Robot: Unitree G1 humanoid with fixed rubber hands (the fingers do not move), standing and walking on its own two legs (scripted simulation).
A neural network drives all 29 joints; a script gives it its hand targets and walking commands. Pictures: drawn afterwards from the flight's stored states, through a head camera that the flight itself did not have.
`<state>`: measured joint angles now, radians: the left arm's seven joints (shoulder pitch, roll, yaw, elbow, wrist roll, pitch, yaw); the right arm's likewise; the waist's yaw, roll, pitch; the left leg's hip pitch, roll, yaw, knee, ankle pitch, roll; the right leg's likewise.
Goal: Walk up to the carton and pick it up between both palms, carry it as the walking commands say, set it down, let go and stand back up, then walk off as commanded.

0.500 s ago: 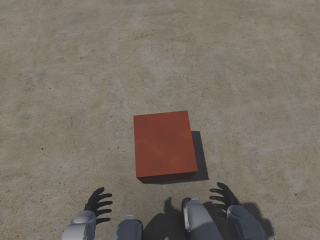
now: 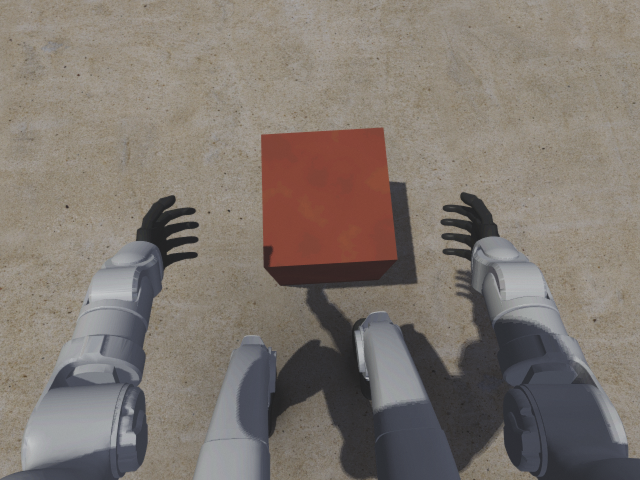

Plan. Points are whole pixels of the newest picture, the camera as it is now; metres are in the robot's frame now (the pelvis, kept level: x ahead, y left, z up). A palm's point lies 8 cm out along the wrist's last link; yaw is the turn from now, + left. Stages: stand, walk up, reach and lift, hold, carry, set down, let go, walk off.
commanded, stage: reach and lift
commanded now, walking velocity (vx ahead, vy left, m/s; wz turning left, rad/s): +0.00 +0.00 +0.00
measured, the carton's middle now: (326, 215) +0.54 -0.03 -0.51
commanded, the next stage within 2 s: none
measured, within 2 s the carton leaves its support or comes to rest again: neither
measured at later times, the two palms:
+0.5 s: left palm (160, 165) +0.51 +0.22 -0.12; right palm (482, 157) +0.50 -0.26 -0.13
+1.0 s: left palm (189, 183) +0.53 +0.21 -0.22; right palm (453, 169) +0.52 -0.25 -0.22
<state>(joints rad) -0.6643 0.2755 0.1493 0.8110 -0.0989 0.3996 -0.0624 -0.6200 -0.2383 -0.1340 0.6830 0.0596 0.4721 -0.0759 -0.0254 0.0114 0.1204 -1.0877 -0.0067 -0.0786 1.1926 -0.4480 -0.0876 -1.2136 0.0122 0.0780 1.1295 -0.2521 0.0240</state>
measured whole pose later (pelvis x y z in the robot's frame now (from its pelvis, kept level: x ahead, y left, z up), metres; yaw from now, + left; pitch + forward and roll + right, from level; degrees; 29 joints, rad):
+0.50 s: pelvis +0.05 +0.00 -0.01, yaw +3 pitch +41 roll +6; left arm -0.87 0.31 0.26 0.71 -0.06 0.16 -0.04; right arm -0.88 -0.37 -0.29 0.73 0.02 0.15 0.07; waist -0.04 -0.01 0.01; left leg -1.41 -0.03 -0.04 1.14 -0.44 -0.09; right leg -1.56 0.00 0.13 1.13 -0.28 0.04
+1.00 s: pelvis +0.01 +0.02 -0.10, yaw +5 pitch +47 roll +4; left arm -1.08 0.30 0.23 0.71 -0.06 0.22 0.02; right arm -1.12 -0.43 -0.40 0.86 0.01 0.16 0.13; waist -0.06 0.03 0.00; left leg -1.84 -0.08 -0.09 1.52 -0.51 -0.09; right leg -1.95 -0.01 0.11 1.45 -0.33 0.06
